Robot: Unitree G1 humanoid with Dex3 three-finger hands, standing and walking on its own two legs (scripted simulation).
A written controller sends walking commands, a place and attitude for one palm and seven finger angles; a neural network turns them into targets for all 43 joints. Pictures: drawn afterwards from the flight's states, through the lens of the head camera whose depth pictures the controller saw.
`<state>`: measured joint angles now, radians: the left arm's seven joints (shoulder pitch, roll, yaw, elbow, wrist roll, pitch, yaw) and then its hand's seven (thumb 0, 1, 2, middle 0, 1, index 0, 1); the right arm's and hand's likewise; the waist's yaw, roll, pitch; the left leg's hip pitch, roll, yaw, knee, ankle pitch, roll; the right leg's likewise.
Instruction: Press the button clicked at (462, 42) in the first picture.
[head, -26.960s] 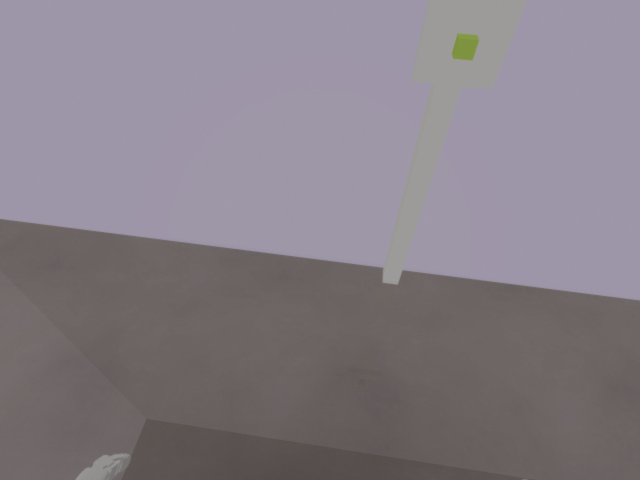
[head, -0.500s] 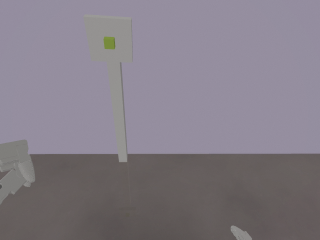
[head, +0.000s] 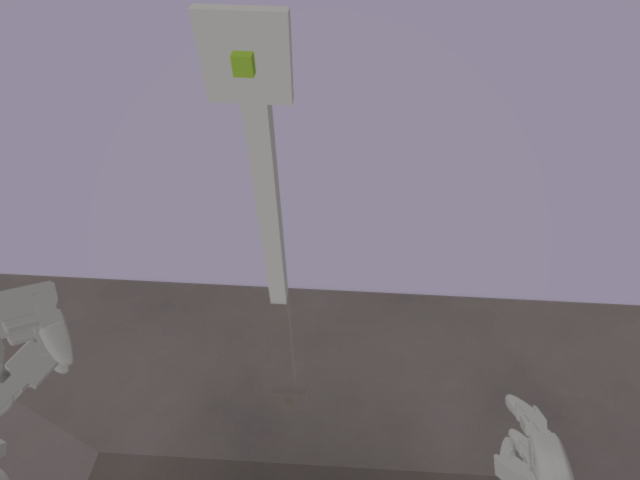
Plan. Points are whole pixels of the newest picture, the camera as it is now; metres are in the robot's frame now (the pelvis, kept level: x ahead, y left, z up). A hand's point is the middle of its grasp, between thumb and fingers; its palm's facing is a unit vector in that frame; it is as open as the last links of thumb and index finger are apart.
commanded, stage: stop stepping back and stand still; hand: left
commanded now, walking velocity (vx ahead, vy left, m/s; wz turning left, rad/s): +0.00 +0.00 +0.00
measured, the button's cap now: (243, 63) +0.80 +0.20 +0.15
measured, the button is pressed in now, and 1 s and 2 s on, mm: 0 0 0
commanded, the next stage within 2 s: let the arm hang, fingers relaxed in 0.92 s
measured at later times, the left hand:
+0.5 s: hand (18, 350) +0.19 +0.28 +0.16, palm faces +0.35 -0.82 -0.45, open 3.1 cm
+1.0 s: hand (13, 375) +0.17 +0.27 +0.16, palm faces +0.36 -0.83 -0.43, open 3.1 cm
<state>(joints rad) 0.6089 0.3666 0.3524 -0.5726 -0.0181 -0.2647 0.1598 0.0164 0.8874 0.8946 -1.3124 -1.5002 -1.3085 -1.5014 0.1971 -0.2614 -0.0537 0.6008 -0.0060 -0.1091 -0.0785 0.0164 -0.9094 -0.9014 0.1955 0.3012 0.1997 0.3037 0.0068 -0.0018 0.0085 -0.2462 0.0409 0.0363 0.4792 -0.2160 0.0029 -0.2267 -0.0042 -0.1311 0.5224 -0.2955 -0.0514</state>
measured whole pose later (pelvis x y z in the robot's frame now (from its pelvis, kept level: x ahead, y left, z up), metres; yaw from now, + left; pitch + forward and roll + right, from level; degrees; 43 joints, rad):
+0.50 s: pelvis +0.00 +0.04 +0.00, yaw -1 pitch +0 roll -1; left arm 0.64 0.37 0.36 -0.56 -0.04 -0.21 0.15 0.02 0.89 0.89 -1.31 -1.50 -1.31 -1.50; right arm 0.21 -0.18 0.02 0.59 0.00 -0.07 -0.06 0.02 -0.91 -0.90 0.20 0.30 0.20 0.30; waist 0.00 0.00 0.02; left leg -0.24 0.02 0.07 0.48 -0.23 0.02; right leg -0.19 -0.03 -0.10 0.44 -0.24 0.00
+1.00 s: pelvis -0.02 +0.04 +0.01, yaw -1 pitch -1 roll -1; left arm 0.61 0.34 0.32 -0.53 -0.02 -0.20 0.15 0.02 0.89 0.90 -1.31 -1.50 -1.31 -1.50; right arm 0.22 -0.20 0.01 0.61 -0.01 -0.09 -0.07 0.02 -0.91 -0.90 0.20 0.30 0.20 0.30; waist 0.00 0.01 0.02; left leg -0.26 0.02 0.06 0.45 -0.19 0.02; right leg -0.20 -0.02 -0.11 0.39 -0.19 0.00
